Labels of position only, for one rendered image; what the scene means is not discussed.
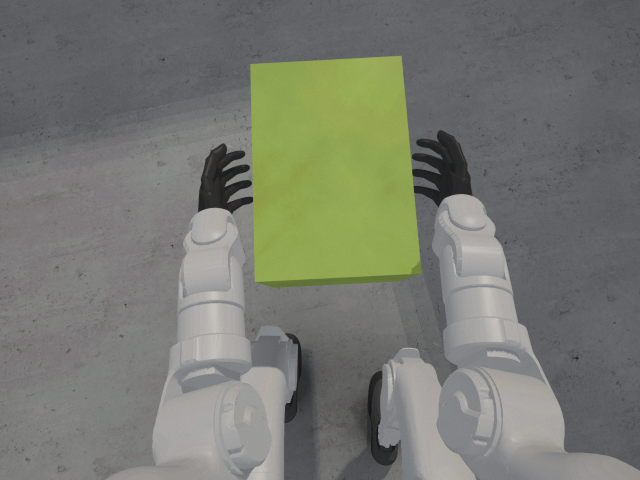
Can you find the robot left upper arm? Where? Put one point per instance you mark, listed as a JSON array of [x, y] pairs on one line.
[[215, 433]]

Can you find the left robot forearm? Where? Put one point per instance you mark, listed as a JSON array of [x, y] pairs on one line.
[[211, 345]]

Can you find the robot right shin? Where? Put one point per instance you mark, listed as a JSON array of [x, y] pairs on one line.
[[388, 431]]

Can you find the robot right hand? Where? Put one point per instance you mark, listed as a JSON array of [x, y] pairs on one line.
[[454, 178]]

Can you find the carton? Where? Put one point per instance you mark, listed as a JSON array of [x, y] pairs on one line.
[[333, 194]]

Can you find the right robot forearm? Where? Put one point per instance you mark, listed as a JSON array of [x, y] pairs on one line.
[[482, 325]]

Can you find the right robot foot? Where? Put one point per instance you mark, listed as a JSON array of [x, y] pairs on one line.
[[387, 454]]

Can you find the robot left hand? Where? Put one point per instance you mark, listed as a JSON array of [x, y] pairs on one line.
[[213, 193]]

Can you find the robot right upper arm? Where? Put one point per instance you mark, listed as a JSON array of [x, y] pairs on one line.
[[508, 426]]

